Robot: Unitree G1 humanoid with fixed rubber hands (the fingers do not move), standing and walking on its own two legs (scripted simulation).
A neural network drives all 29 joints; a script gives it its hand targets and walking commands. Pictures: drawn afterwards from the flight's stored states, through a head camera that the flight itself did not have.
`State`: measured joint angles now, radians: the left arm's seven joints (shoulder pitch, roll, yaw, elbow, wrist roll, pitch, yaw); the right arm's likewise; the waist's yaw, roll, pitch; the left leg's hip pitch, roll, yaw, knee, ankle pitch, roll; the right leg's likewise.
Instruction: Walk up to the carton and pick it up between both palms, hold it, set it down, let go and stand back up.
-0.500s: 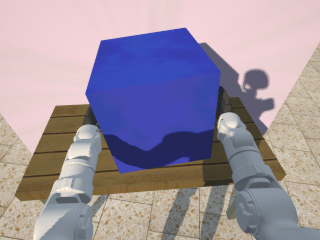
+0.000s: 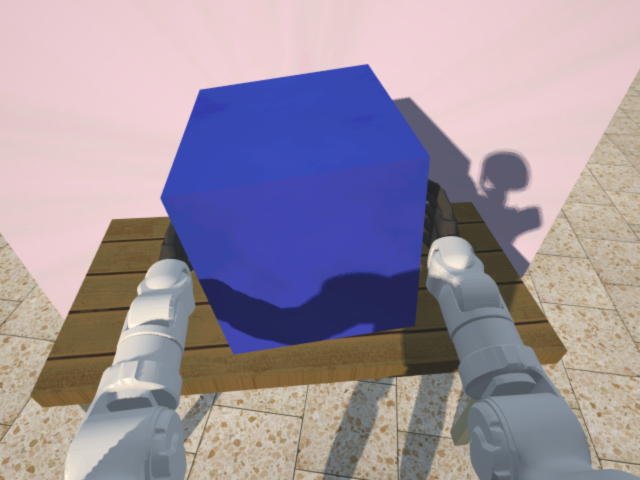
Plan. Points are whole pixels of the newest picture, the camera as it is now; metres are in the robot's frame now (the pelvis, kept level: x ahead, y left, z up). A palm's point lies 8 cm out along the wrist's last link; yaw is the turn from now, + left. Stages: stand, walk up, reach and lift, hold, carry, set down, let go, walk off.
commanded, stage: set down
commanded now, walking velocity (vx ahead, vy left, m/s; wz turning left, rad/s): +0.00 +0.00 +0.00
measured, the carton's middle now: (303, 203) +0.47 +0.02 +0.13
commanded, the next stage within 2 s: none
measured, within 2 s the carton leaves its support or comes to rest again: neither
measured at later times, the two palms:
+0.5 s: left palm (200, 252) +0.43 +0.18 +0.07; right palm (436, 241) +0.41 -0.17 +0.10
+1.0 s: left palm (198, 257) +0.43 +0.18 +0.06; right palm (435, 253) +0.40 -0.17 +0.09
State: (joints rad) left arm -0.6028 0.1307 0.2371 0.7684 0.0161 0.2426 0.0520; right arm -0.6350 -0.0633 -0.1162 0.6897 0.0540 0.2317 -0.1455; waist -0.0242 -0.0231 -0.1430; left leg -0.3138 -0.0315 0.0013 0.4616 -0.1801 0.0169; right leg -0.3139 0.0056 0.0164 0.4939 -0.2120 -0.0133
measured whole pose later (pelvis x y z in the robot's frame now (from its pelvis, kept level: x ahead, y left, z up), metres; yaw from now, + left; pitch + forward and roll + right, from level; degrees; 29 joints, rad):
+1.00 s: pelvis +0.04 +0.00 +0.00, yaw +0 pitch +5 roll +1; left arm -0.66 0.18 0.21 1.05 0.00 -0.03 0.01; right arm -0.57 -0.01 -0.15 0.76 0.03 0.06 -0.17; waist -0.06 -0.02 -0.12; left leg -0.31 -0.03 0.00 0.46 -0.23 0.02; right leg -0.31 0.01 0.02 0.49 -0.26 -0.01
